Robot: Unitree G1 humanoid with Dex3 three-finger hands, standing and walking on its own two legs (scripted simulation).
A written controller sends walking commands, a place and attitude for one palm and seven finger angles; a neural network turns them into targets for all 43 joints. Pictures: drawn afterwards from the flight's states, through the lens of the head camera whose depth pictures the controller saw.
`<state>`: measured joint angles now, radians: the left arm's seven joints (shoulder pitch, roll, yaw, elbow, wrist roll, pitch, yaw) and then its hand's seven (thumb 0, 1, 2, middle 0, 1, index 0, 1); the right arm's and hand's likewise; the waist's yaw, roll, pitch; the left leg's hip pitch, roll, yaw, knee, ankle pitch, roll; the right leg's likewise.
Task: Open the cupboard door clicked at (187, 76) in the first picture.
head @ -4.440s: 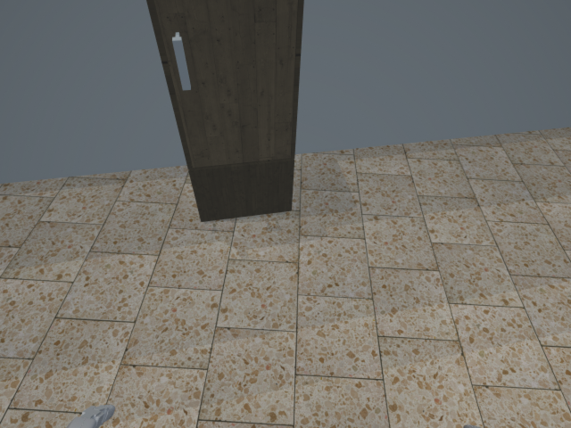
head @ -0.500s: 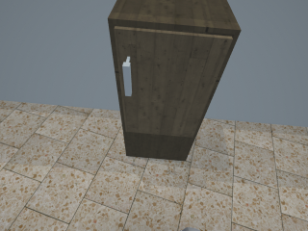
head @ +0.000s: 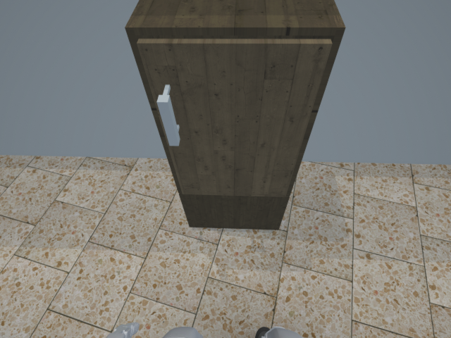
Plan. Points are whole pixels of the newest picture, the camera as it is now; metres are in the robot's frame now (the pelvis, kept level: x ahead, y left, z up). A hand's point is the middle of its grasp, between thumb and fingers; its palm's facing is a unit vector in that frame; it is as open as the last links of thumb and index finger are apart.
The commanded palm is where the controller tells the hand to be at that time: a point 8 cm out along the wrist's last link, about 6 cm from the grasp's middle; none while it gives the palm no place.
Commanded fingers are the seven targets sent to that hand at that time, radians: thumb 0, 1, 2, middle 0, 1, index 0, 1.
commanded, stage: come to a stop and stand still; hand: left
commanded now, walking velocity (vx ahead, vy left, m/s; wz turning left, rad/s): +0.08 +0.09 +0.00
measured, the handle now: (171, 116) +0.58 +0.16 +0.01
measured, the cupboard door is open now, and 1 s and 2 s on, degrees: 0 0 0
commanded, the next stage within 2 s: look again from close up in 0.90 s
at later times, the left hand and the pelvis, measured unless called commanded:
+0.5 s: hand out of the picture -0.01 +0.19 -0.17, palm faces -0.01 -0.98 -0.21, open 7.4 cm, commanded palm none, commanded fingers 0.00 0.90 0.90 -0.20 -0.30 -0.20 -0.30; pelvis -0.02 +0.01 +0.01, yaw -2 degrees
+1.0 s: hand out of the picture -0.03 +0.14 -0.16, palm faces +0.05 -0.98 -0.17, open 7.4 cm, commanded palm none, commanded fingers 0.00 0.90 0.90 -0.20 -0.30 -0.20 -0.30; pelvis -0.01 -0.02 +0.01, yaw -1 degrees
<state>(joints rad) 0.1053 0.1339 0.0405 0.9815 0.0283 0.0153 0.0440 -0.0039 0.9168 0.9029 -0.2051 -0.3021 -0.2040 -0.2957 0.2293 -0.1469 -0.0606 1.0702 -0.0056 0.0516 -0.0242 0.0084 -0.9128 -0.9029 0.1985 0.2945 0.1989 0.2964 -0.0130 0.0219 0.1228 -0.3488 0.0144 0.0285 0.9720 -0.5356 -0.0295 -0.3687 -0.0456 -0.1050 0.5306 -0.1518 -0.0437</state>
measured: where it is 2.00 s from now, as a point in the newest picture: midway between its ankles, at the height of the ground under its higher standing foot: outside the picture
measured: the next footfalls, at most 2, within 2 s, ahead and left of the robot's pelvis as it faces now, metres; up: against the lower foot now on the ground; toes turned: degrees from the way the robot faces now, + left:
left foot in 0.14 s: +0.00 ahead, +0.12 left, +0.00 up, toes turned +2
right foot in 0.48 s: +0.01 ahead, -0.09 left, +0.00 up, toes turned -5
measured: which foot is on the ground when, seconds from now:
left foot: up 0.00-0.12, down 0.14-1.00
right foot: down 0.00-0.14, up 0.16-0.46, down 0.48-1.00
